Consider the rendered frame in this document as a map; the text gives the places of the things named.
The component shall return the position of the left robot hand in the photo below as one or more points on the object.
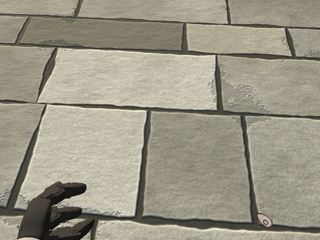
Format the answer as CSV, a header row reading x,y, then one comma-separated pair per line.
x,y
40,218

